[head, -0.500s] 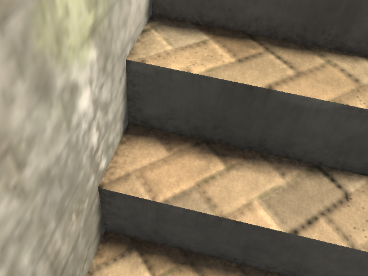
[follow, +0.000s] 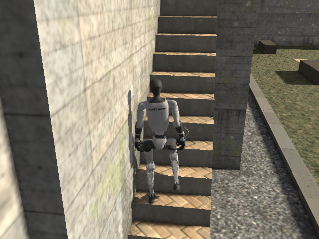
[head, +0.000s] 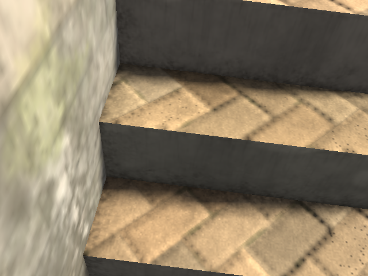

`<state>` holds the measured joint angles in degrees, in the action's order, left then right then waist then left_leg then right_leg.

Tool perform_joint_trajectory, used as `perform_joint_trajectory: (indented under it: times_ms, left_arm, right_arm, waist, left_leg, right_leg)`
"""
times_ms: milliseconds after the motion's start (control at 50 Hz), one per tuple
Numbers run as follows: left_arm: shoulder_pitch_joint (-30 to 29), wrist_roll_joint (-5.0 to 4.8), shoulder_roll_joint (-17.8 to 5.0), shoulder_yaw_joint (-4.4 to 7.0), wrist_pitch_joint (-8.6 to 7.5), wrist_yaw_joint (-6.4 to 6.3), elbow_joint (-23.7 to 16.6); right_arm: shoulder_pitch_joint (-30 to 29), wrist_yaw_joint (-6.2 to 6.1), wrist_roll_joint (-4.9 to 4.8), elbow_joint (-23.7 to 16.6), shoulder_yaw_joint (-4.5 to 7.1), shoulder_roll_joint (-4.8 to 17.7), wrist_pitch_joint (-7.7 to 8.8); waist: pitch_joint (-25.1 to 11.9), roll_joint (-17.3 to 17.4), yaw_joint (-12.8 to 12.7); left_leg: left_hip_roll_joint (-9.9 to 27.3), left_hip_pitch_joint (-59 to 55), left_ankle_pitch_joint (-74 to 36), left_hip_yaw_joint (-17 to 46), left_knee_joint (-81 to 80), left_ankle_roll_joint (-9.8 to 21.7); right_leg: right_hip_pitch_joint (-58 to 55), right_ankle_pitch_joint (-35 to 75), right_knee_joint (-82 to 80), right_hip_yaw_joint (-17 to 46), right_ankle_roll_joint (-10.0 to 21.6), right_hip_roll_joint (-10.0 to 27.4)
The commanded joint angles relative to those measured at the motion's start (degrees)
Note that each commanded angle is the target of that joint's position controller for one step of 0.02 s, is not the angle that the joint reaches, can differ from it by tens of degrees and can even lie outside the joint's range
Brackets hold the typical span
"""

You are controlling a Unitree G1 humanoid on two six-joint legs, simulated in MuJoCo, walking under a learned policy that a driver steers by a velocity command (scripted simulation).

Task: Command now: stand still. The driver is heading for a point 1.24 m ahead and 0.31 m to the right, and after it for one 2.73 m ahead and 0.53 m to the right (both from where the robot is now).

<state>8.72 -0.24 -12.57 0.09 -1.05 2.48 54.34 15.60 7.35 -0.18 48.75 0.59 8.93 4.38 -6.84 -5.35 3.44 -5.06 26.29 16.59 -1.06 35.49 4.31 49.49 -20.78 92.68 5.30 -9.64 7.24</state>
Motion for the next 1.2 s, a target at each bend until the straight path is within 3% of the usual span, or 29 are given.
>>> perform_joint_trajectory:
  times_ms: [20,60,100,120,140,160,180,200,220,260,280,300,320,340,400,420,460,480,520,580,620,680,760,780,880,920,980,1020,1200]
  left_arm:
    - [3.04,0.11,-1.71,0.73,-1.05,-0.64,0.42]
    - [2.67,0.38,-0.52,0.42,-1.58,-0.14,0.47]
    - [1.82,-0.30,0.77,-0.75,-1.56,1.26,-0.03]
    - [0.62,-1.67,2.44,-1.22,-2.29,0.76,-0.91]
    - [0.40,-1.97,1.90,-1.52,-2.95,0.36,-0.82]
    - [-0.25,-1.49,2.37,-1.93,-3.54,0.45,-1.04]
    - [-2.02,-1.26,1.64,-2.17,-4.10,0.65,-2.33]
    - [-4.08,-1.64,-1.94,-1.61,-4.57,-0.09,-3.09]
    - [-4.20,-1.77,-3.69,-1.02,-4.68,-0.39,-3.59]
    - [-2.84,-2.07,-3.29,-0.40,-4.96,-0.70,-3.71]
    - [-2.29,-1.74,-2.29,-0.22,-4.89,-0.13,-2.86]
    - [-1.86,-1.07,-3.25,0.37,-4.55,0.50,-3.46]
    - [-0.96,-0.31,-3.62,0.97,-4.00,1.20,-2.84]
    - [-2.25,0.36,-2.94,1.12,-3.42,1.84,-2.40]
    - [-2.12,0.53,-1.75,1.51,-2.24,2.45,-1.70]
    - [-2.91,0.89,-0.16,1.18,-1.69,2.93,-1.19]
    - [0.03,1.14,-0.38,1.54,-1.26,3.01,0.50]
    - [-0.59,1.30,0.71,1.35,-1.43,3.23,0.28]
    - [-0.15,1.44,0.33,1.53,-1.50,3.05,1.12]
    - [-0.30,1.29,0.84,1.79,-1.88,2.53,1.99]
    - [0.79,0.73,1.35,1.88,-2.09,2.94,2.34]
    - [2.81,0.99,1.64,1.86,-2.33,2.83,3.91]
    - [5.22,1.03,0.80,1.95,-1.89,2.75,5.81]
    - [5.09,1.04,-0.35,2.17,-1.61,2.81,5.82]
    - [8.53,0.76,-0.63,2.02,-1.15,2.75,8.22]
    - [9.21,1.30,0.24,1.71,-0.81,2.08,9.11]
    - [9.86,1.14,-0.11,1.47,-0.31,1.75,10.25]
    - [12.13,1.04,1.62,0.99,0.06,1.49,11.54]
    - [13.37,0.82,2.68,0.19,0.05,0.99,13.60]
  right_arm:
    - [-5.89,1.30,-1.17,-7.48,-0.75,2.18,2.61]
    - [-7.87,1.41,-1.38,-8.52,-0.64,3.57,2.42]
    - [-6.34,1.03,-2.56,-7.87,0.40,5.65,1.20]
    - [-7.39,1.79,-2.52,-7.28,0.85,6.43,0.56]
    - [-6.81,2.44,-2.38,-6.70,1.04,6.39,0.02]
    - [-8.17,2.93,-2.41,-6.86,0.63,4.77,-0.57]
    - [-8.22,2.51,-1.54,-7.03,0.37,2.79,-0.95]
    - [-6.88,0.27,-0.06,-8.01,1.62,4.33,-0.52]
    - [-6.87,-1.35,0.23,-8.08,1.91,4.60,-0.50]
    - [-10.15,-4.10,0.54,-9.73,2.68,5.01,0.14]
    - [-11.30,-3.90,0.35,-8.51,1.97,3.13,0.06]
    - [-12.63,-4.61,0.44,-9.82,1.98,2.45,0.56]
    - [-12.85,-4.97,0.41,-9.23,1.83,1.79,0.86]
    - [-13.67,-4.37,0.16,-9.45,0.97,-0.57,1.03]
    - [-13.94,-4.14,-0.40,-8.80,0.79,0.03,1.24]
    - [-13.39,-3.57,-0.22,-7.54,0.26,-1.10,1.55]
    - [-11.54,-3.10,-0.41,-5.62,0.23,0.18,1.26]
    - [-11.28,-3.26,0.34,-4.64,0.25,0.82,1.28]
    - [-10.75,-3.43,0.28,-3.49,0.20,1.22,1.07]
    - [-8.58,-4.13,0.12,-1.94,0.40,1.80,1.01]
    - [-6.98,-4.16,0.17,-1.16,0.53,2.03,1.17]
    - [-4.51,-3.59,0.79,0.24,0.41,1.88,0.62]
    - [-2.85,-3.11,0.78,0.85,0.32,1.47,0.53]
    - [-2.35,-3.07,0.40,1.09,0.09,1.56,0.65]
    - [-1.43,-3.08,0.48,1.83,0.16,3.34,0.64]
    - [-1.24,-2.94,0.34,2.42,-0.16,2.71,0.34]
    - [-1.50,-2.72,0.49,3.24,-0.41,2.50,0.34]
    - [-0.43,-2.67,0.70,4.06,-0.24,2.73,0.06]
    - [0.08,-2.73,0.86,6.56,-0.01,2.49,-0.26]
  waist:
    - [-3.99,8.16,-4.23]
    - [-2.90,8.09,-5.09]
    - [-2.23,7.94,-3.84]
    - [-0.13,9.46,-4.61]
    - [-2.13,10.26,-4.61]
    - [-4.11,10.24,-5.31]
    - [-5.30,8.80,-3.23]
    - [-4.29,8.26,0.34]
    - [-5.29,6.78,0.44]
    - [-4.01,5.25,-1.17]
    - [-1.48,3.43,-2.31]
    - [-1.59,0.71,-2.20]
    - [-0.69,1.32,-2.33]
    - [0.89,2.62,-2.74]
    - [2.52,2.68,-3.48]
    - [4.03,3.54,-3.29]
    - [4.88,3.31,-4.05]
    - [5.93,3.79,-3.87]
    - [5.11,2.98,-3.85]
    - [5.95,2.91,-3.41]
    - [5.61,3.22,-3.15]
    - [6.82,2.46,-3.25]
    - [7.42,3.74,-3.16]
    - [7.54,4.48,-2.99]
    - [8.09,4.62,-3.42]
    - [8.52,4.48,-3.66]
    - [8.50,5.64,-3.31]
    - [8.21,5.31,-3.34]
    - [8.17,5.86,-3.16]
  left_leg:
    - [16.24,-12.63,-36.38,17.33,-6.81,9.45]
    - [14.85,-12.53,-39.18,14.41,-4.96,7.21]
    - [16.36,-14.29,-40.83,16.13,-4.17,6.75]
    - [16.00,-15.08,-46.27,16.43,-2.81,7.06]
    - [15.95,-16.24,-48.40,17.01,-2.00,6.86]
    - [14.96,-16.84,-46.10,16.32,-0.56,4.89]
    - [12.57,-17.46,-39.67,13.62,1.08,2.89]
    - [10.15,-19.24,-40.94,10.09,1.53,2.34]
    - [9.61,-18.68,-37.68,9.61,2.00,1.66]
    - [9.15,-14.02,-26.49,8.49,1.72,0.29]
    - [8.95,-7.79,-20.13,7.34,1.26,-0.20]
    - [7.52,-5.61,-15.05,4.64,2.06,-1.23]
    - [6.05,-2.97,-10.67,2.59,2.22,-3.03]
    - [5.80,-1.53,-10.05,2.95,1.60,-3.73]
    - [6.08,-0.49,-9.47,3.25,-0.13,-4.52]
    - [6.63,-0.47,-9.96,3.88,-2.17,-5.36]
    - [6.31,0.02,-7.69,4.00,-3.40,-5.61]
    - [6.08,-0.02,-7.71,3.97,-4.18,-5.86]
    - [5.97,-0.74,-6.98,4.16,-5.20,-5.81]
    - [6.19,-1.67,-4.38,4.08,-7.33,-5.63]
    - [6.26,-2.78,-4.39,4.05,-8.40,-6.15]
    - [5.91,-2.28,-3.55,3.39,-9.52,-4.77]
    - [5.67,-2.75,-4.07,2.98,-10.42,-3.89]
    - [5.45,-3.32,-5.47,3.12,-10.48,-4.56]
    - [5.47,-4.06,-6.18,2.67,-10.68,-4.35]
    - [5.57,-4.01,-7.35,3.03,-10.43,-3.15]
    - [5.56,-5.12,-9.43,3.52,-10.32,-3.29]
    - [5.81,-5.84,-8.60,3.41,-10.39,-2.59]
    - [6.12,-7.07,-12.06,3.46,-9.93,-1.85]
  right_leg:
    - [-2.61,-0.85,-6.82,0.18,-2.78,1.71]
    - [-9.20,-3.90,-21.88,-2.26,-3.46,2.39]
    - [-16.15,-5.80,-38.39,-4.21,-3.13,1.59]
    - [-18.98,7.33,-45.24,-5.28,-1.48,1.41]
    - [-21.98,12.97,-49.65,-5.56,-0.22,0.85]
    - [-25.40,17.02,-52.46,-5.40,0.73,1.32]
    - [-26.68,22.29,-54.09,-5.40,2.83,0.95]
    - [-26.12,27.18,-53.12,-6.31,5.99,0.44]
    - [-27.16,25.88,-53.54,-7.08,6.80,0.68]
    - [-30.16,24.80,-54.29,-6.25,8.64,1.36]
    - [-33.36,23.79,-57.59,-6.25,8.66,1.15]
    - [-36.51,28.15,-58.04,-4.82,10.57,2.14]
    - [-38.51,31.12,-58.98,-3.65,12.08,3.14]
    - [-39.39,29.42,-60.63,-4.07,12.12,2.50]
    - [-39.71,23.46,-61.89,-4.70,12.16,2.02]
    - [-39.32,20.47,-62.26,-5.40,11.26,1.08]
    - [-39.95,14.07,-63.35,-6.54,10.96,0.43]
    - [-39.13,13.36,-63.19,-6.05,11.57,0.38]
    - [-39.31,10.37,-63.78,-6.82,11.64,-0.04]
    - [-37.78,4.02,-65.73,-6.23,11.49,0.15]
    - [-37.40,1.12,-66.34,-5.56,11.81,-0.11]
    - [-38.41,1.38,-67.66,-6.37,12.38,-0.82]
    - [-39.44,4.89,-67.89,-7.37,12.40,-1.56]
    - [-39.26,6.88,-67.12,-7.50,12.08,-1.49]
    - [-38.98,7.09,-67.07,-8.17,11.78,-2.13]
    - [-38.97,8.11,-66.69,-9.29,11.22,-2.22]
    - [-38.57,8.43,-66.65,-9.76,11.01,-2.48]
    - [-38.53,6.78,-67.35,-10.49,10.96,-3.13]
    - [-38.73,9.29,-67.82,-10.97,11.04,-3.16]
